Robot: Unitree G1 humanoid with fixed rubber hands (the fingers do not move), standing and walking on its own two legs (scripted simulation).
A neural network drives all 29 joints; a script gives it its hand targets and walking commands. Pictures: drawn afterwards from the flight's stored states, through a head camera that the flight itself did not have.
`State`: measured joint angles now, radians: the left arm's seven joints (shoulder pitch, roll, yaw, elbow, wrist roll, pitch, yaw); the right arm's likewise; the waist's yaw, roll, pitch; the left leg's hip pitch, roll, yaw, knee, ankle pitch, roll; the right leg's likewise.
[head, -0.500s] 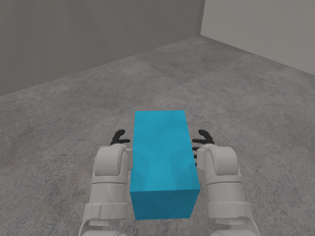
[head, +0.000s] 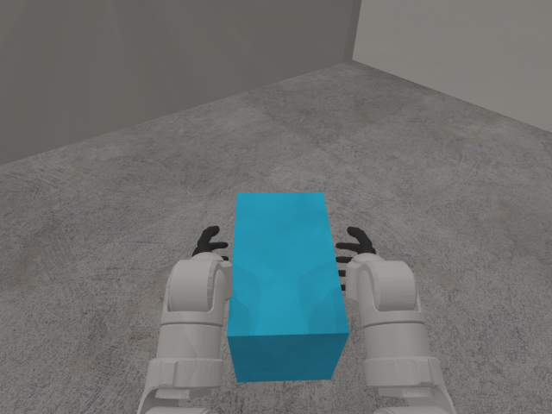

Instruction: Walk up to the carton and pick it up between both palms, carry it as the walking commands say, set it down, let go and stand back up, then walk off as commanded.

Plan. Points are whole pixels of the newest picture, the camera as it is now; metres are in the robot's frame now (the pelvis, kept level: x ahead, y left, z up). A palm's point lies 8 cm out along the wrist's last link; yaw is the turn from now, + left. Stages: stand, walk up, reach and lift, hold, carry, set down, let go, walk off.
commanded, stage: carry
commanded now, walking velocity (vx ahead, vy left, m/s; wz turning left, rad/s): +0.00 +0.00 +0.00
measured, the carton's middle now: (282, 282) +0.35 +0.00 +0.00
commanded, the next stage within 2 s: hold in 0.18 s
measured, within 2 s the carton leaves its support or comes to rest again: neither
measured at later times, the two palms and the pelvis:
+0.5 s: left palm (190, 313) +0.27 +0.13 +0.05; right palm (361, 306) +0.27 -0.11 +0.05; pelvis -0.03 +0.00 +0.00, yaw +0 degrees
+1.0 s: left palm (209, 322) +0.28 +0.11 +0.01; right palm (364, 317) +0.28 -0.12 +0.02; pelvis -0.06 -0.01 -0.02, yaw -10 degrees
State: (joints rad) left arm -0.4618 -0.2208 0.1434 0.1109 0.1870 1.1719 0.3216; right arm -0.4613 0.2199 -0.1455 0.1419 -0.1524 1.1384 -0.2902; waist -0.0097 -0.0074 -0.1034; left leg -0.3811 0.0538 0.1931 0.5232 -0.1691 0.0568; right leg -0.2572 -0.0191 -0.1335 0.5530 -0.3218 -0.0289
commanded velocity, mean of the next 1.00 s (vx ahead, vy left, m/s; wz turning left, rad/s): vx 0.00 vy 0.00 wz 0.00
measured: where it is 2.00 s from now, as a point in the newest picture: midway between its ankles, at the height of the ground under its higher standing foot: outside the picture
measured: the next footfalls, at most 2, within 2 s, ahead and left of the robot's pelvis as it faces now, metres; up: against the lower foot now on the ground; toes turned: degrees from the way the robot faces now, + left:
none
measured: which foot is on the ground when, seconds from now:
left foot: down 0.00-1.00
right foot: down 0.00-1.00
